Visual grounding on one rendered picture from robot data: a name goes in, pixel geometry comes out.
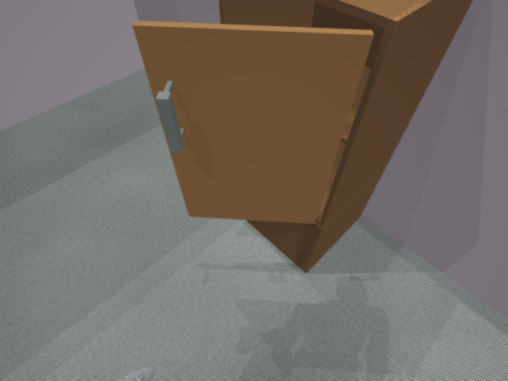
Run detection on cupboard door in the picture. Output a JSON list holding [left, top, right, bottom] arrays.
[[133, 21, 374, 224]]

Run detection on handle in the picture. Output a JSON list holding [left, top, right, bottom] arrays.
[[156, 81, 184, 153]]

